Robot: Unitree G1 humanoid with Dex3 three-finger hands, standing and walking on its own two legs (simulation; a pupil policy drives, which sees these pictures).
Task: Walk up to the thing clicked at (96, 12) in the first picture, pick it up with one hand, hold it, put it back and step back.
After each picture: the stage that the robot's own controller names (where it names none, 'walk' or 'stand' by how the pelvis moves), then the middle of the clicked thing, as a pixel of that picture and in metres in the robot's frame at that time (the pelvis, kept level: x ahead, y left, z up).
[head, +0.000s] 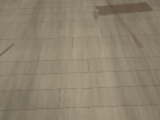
stand; (96, 14) +1.97 -0.24 -0.72
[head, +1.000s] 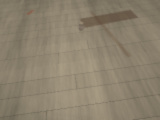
walk; (81, 26) +1.86 +0.12 -0.71
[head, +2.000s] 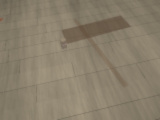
walk; (63, 43) +1.29 +0.26 -0.71
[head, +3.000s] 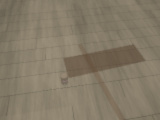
walk; (64, 79) +0.83 +0.19 -0.71
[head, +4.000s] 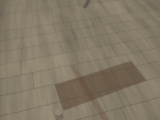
walk; (58, 114) +0.51 +0.15 -0.70
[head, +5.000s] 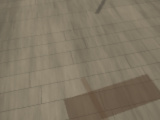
stand; out of the picture +0.35 +0.13 -0.71
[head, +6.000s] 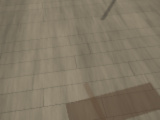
stand; out of the picture +0.35 +0.12 -0.72
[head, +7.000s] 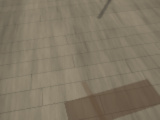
stand; out of the picture +0.36 +0.13 -0.73
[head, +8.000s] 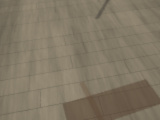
stand; out of the picture +0.35 +0.14 -0.73
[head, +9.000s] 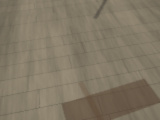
stand; out of the picture +0.34 +0.14 -0.73
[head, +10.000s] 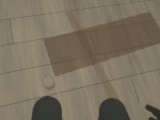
go down; (49, 83) +0.40 +0.16 -0.46
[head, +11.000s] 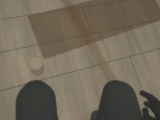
go down; (36, 66) +0.43 +0.19 -0.32
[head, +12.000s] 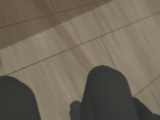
close in; out of the picture +0.41 +0.23 -0.23
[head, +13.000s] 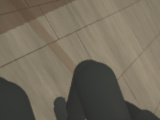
close; out of the picture +0.41 +0.24 -0.22
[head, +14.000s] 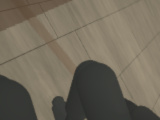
lift; out of the picture +0.41 +0.25 -0.22
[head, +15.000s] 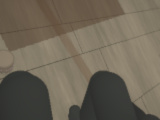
lift; (4, 62) +0.40 +0.23 -0.25
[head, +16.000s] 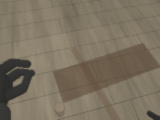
close; (59, 109) +0.39 +0.13 -0.57
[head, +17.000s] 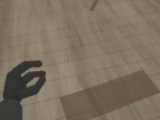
go down; out of the picture +0.35 +0.13 -0.68
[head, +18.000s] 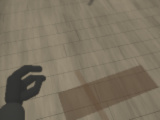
stand; out of the picture +0.36 +0.14 -0.68
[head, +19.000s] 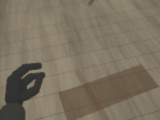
stand; out of the picture +0.36 +0.14 -0.67
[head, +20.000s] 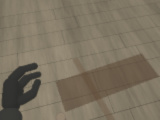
stand; (61, 119) +0.37 +0.13 -0.63
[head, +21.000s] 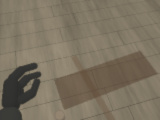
stand; (60, 117) +0.37 +0.14 -0.63
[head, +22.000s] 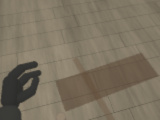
stand; (61, 118) +0.36 +0.13 -0.64
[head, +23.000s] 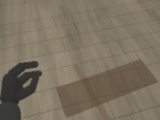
stand; out of the picture +0.36 +0.14 -0.66
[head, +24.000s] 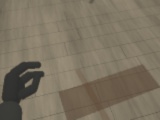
stand; out of the picture +0.35 +0.13 -0.67
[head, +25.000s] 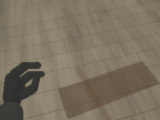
stand; out of the picture +0.36 +0.13 -0.67
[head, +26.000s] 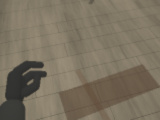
stand; out of the picture +0.35 +0.13 -0.68
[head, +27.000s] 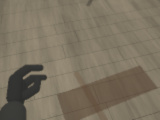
stand; out of the picture +0.35 +0.14 -0.68
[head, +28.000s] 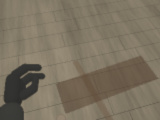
stand; out of the picture +0.36 +0.13 -0.66
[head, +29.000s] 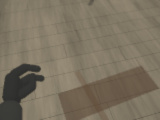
stand; out of the picture +0.35 +0.13 -0.68
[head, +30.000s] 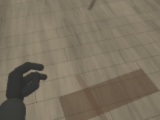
hold; out of the picture +0.35 +0.14 -0.68
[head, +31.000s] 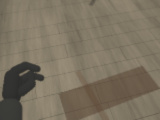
stand; out of the picture +0.35 +0.13 -0.68
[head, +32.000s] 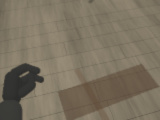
hold; out of the picture +0.35 +0.14 -0.68
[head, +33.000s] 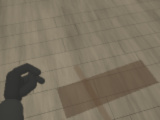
hold; out of the picture +0.35 +0.13 -0.67
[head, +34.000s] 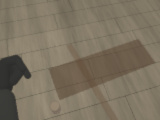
crouch; (55, 107) +0.38 +0.14 -0.59
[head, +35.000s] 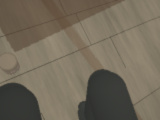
lower; (9, 64) +0.41 +0.20 -0.27
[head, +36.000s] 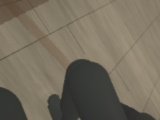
lower; out of the picture +0.40 +0.23 -0.22
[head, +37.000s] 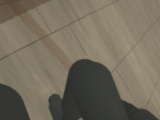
lower; out of the picture +0.40 +0.24 -0.22
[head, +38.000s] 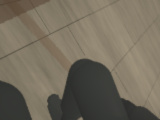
lower; out of the picture +0.40 +0.24 -0.22
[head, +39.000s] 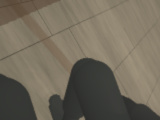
lower; out of the picture +0.41 +0.23 -0.22
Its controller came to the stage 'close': yes
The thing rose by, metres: 0.01
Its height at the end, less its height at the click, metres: +0.00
